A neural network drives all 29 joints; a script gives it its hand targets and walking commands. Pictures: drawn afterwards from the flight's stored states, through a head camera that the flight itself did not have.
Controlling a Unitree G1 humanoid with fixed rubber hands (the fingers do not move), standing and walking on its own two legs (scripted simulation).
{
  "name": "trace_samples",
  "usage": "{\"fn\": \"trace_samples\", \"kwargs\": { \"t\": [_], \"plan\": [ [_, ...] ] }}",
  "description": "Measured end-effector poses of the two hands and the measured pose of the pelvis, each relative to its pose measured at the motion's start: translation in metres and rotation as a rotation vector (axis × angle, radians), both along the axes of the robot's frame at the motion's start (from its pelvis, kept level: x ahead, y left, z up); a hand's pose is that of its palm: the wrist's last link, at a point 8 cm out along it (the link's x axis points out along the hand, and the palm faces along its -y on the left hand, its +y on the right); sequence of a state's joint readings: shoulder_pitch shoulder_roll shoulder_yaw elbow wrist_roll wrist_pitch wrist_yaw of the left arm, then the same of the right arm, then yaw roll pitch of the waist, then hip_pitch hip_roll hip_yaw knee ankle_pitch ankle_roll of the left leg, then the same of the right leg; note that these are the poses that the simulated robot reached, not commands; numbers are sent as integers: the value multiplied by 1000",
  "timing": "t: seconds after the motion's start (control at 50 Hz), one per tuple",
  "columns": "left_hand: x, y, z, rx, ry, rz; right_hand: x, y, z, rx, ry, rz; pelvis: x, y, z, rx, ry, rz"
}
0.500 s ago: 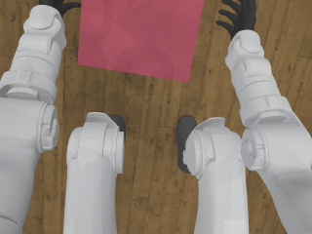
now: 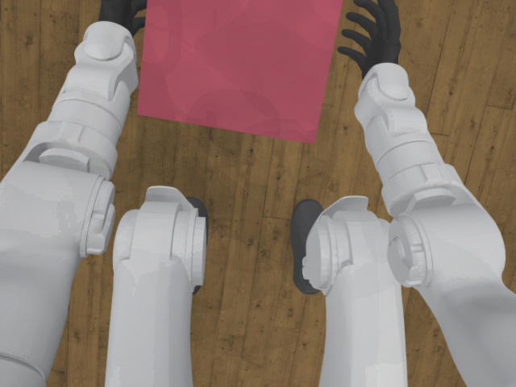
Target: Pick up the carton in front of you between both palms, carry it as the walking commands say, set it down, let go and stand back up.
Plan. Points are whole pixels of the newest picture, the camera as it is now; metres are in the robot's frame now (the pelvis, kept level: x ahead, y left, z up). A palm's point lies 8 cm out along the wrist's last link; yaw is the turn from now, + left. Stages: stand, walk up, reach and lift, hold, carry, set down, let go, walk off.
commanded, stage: reach and lift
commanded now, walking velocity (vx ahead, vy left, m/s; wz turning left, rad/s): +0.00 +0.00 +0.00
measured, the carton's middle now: (238, 63) +0.50 +0.06 -0.25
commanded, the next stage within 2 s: none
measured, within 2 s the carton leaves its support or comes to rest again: leaves its support in 0.32 s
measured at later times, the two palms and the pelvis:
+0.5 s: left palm (113, 12) +0.51 +0.19 -0.13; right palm (382, 53) +0.50 -0.11 -0.12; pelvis +0.00 +0.00 +0.00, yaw +1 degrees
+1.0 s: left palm out of the picture +0.46 +0.20 +0.06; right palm out of the picture +0.48 -0.10 +0.07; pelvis +0.02 -0.01 +0.13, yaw +5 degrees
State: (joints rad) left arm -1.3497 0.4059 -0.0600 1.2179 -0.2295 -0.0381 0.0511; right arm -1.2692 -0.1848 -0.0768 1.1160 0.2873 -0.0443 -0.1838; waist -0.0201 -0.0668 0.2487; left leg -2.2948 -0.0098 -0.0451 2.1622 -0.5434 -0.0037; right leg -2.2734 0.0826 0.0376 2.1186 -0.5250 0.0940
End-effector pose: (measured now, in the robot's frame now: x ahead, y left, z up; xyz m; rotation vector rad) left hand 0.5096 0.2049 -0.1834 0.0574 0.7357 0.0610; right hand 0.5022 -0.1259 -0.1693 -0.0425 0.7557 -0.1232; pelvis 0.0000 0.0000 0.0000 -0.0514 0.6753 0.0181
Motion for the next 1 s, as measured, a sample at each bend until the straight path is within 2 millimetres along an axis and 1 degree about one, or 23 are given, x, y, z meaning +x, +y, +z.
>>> {"fn": "trace_samples", "kwargs": {
  "t": [0.06,0.08,0.16,0.3,0.36,0.42,0.48,0.54,0.64,0.74,0.84,1.0],
  "plan": [
    [2,-10,0,-7,-5,-9,3,15,1,17,-3,22,-1,-1,2,0,2,-2],
    [2,-11,0,-3,-4,0,4,16,2,13,-6,2,-1,-1,2,-1,2,-1],
    [4,-13,1,4,7,4,6,18,1,8,-7,-46,-1,-1,2,-4,11,1],
    [10,-14,6,27,33,-15,9,16,3,17,4,-58,1,-1,-8,-4,2,-5],
    [10,-15,12,18,18,-6,9,15,9,20,-12,-61,3,-1,-10,1,-3,-2],
    [7,-15,23,7,-11,6,6,16,20,33,-42,-70,4,-2,-10,5,-10,3],
    [0,-12,44,1,-43,20,1,18,40,51,-75,-78,4,-4,-5,9,-21,10],
    [-9,-8,74,-6,-72,40,-6,22,69,67,-105,-79,3,-5,6,9,-28,21],
    [-23,-1,129,-23,-73,84,-16,29,120,81,-108,-72,3,-7,33,7,-15,43],
    [-31,0,173,-19,-57,98,-21,29,163,72,-91,-57,3,-8,64,5,8,58],
    [-37,-2,206,-23,-57,98,-23,29,196,73,-92,-28,6,-10,92,10,29,62],
    [-46,-6,246,-31,-70,118,-26,25,238,71,-106,-19,17,-12,131,18,34,66]
  ]
}}
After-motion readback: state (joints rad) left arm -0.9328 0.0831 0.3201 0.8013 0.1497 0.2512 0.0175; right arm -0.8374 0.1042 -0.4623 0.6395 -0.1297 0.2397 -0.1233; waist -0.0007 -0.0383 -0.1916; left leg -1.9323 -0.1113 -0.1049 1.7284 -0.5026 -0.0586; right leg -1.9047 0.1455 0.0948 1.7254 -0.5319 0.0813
